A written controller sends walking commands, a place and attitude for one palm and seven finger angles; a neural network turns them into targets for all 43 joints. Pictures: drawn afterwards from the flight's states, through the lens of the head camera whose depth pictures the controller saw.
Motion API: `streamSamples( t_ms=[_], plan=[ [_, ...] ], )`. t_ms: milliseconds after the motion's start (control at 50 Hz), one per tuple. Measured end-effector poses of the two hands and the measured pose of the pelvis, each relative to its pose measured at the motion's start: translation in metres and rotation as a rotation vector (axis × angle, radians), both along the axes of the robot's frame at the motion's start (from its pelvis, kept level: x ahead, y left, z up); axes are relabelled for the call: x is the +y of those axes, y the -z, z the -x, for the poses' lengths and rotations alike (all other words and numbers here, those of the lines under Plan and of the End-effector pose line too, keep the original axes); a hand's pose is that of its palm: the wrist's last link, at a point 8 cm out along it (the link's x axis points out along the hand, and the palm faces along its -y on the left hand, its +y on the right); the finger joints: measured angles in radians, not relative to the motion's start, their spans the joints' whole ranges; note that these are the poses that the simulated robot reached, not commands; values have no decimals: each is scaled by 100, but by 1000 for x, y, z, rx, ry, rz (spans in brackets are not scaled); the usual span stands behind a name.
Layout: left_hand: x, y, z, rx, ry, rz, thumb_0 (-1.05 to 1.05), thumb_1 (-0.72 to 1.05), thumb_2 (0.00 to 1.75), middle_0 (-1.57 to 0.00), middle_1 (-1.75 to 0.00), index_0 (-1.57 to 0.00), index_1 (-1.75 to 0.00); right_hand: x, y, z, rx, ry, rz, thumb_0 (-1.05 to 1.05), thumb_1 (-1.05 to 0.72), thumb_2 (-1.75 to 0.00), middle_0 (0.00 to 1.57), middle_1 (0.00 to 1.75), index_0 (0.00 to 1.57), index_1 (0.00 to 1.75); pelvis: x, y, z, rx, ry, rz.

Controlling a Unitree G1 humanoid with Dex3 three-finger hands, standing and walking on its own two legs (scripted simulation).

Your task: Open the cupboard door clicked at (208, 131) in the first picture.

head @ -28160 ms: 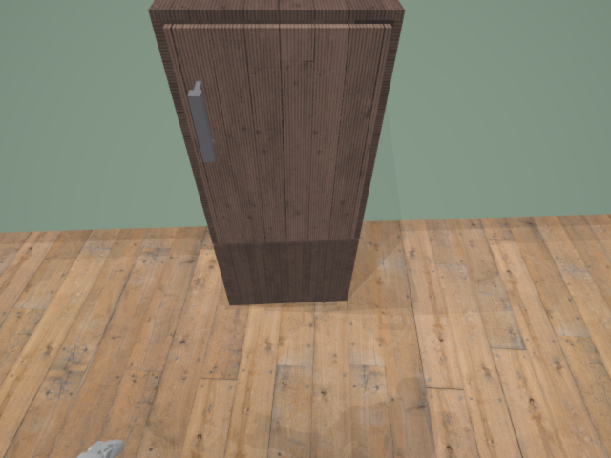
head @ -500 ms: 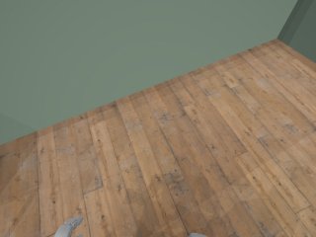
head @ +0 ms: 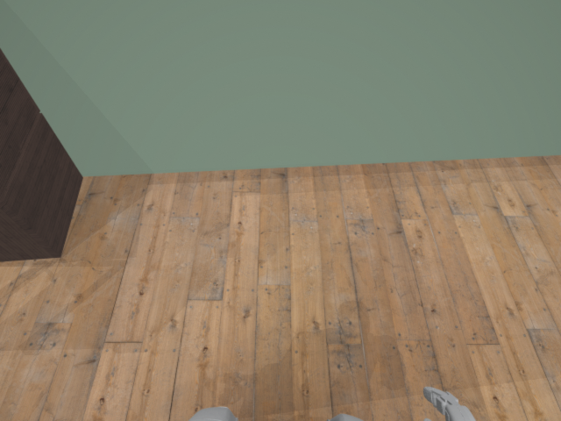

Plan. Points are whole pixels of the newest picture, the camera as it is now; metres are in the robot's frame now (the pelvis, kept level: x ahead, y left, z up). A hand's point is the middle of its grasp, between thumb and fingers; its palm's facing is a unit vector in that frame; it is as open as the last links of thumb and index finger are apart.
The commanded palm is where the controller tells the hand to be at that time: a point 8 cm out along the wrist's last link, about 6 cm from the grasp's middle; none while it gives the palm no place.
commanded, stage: turn to face it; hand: left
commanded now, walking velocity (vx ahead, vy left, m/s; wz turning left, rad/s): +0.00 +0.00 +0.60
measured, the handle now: out of the picture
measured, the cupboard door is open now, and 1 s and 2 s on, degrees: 46 46 46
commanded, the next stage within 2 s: take the last steps up to it in 1.48 s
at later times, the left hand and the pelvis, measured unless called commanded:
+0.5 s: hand out of the picture +0.06 +0.16 -0.13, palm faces +0.28 -0.92 -0.27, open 7.3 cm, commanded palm none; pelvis +0.02 -0.05 +0.02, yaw +18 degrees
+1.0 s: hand out of the picture -0.03 +0.20 -0.15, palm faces +0.59 -0.77 -0.25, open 7.3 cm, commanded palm none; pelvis +0.02 -0.02 +0.02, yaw +35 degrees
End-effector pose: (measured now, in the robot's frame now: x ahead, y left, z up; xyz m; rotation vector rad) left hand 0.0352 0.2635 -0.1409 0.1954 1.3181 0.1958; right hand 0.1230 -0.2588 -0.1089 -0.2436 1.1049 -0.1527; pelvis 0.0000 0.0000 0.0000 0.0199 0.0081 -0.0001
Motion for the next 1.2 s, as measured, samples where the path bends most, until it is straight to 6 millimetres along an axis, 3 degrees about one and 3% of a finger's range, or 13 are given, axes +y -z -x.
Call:
streamSamples(
  t_ms=[160, 260, 360, 460, 560, 640, 760, 840, 1020, 1120, 1200],
  plan=[
    [6, -23, -16, -87, -69, -9, 1, 91, 90, -20, -30, -20, -30, 11, -8, 0, 53, -68, 4, 1, -91, -90, 20, 30, 20, 30, -2, -16, -4, 11, -80, 23],
    [-10, -33, -31, -148, -87, -22, 1, 91, 90, -20, -30, -20, -30, 4, 2, 7, 108, -87, -26, 1, -91, -90, 20, 30, 20, 30, -16, -17, -7, 17, -138, 26],
    [-34, -36, -36, -207, -115, -55, 1, 91, 90, -20, -30, -20, -30, -16, 24, 4, 153, -103, -60, 1, -90, -90, 20, 30, 20, 30, -40, -7, -12, 18, -202, 13],
    [-58, -43, -12, -180, -183, -51, 1, 91, 90, -20, -30, -20, -30, -26, 23, -13, 188, -157, -61, 1, -91, -90, 20, 30, 20, 30, -50, -15, -15, -1, -280, -7],
    [-72, -40, 18, -136, -276, -22, 1, 91, 90, -21, -30, -21, -30, -20, 13, -39, 190, -239, -51, 1, -91, -90, 20, 30, 19, 30, -54, -21, -20, -1, -360, -25],
    [-70, -31, 50, -109, -365, -13, 1, 92, 90, -21, -30, -21, -30, 1, 8, -69, 169, -335, -30, 1, -91, -90, 19, 30, 19, 30, -50, -19, -20, -1, -422, -22],
    [-52, -2, 109, -31, -491, 12, 1, 91, 90, -21, -30, -21, -30, 53, 4, -117, 42, -479, 4, 1, -91, -90, 19, 30, 19, 30, -29, -1, -16, 4, -502, 4],
    [-39, -2, 126, 12, -547, 4, 1, 91, 90, -20, -30, -20, -30, 73, -7, -126, -1, -534, 21, 1, -91, -90, 20, 30, 19, 30, -23, -4, -14, 4, -536, 16],
    [-27, -27, 100, -109, -599, -38, 1, 91, 90, -20, -30, -20, -30, 80, -7, -117, 86, -598, 17, 1, -91, -90, 20, 30, 20, 30, -25, -19, -23, 13, -626, 37],
    [-36, -35, 75, -161, -614, -67, 1, 91, 90, -20, -30, -20, -30, 67, 8, -118, 150, -608, 1, 1, -90, -90, 20, 30, 20, 30, -38, -16, -36, 18, -685, 33],
    [-52, -37, 63, -201, -636, -110, 1, 91, 90, -20, -30, -20, -30, 54, 27, -130, 191, -622, -14, 1, -90, -90, 20, 30, 20, 30, -52, -7, -50, 19, -737, 21]
  ],
)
